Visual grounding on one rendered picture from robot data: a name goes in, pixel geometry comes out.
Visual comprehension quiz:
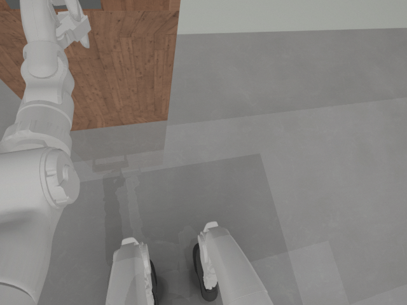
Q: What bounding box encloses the robot left forearm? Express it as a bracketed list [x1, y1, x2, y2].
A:
[0, 41, 74, 157]

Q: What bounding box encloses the robot left hand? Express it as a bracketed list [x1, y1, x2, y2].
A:
[20, 0, 91, 51]

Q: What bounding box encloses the cabinet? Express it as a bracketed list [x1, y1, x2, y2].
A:
[0, 0, 181, 131]

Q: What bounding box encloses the robot left upper arm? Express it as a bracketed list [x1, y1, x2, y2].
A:
[0, 146, 80, 305]

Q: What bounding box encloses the robot thigh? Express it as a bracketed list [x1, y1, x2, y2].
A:
[198, 226, 273, 305]
[106, 242, 151, 305]

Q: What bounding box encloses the robot right thigh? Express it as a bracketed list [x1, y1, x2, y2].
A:
[198, 226, 273, 305]

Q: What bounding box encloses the robot left thigh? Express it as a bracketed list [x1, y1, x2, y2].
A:
[106, 242, 151, 305]

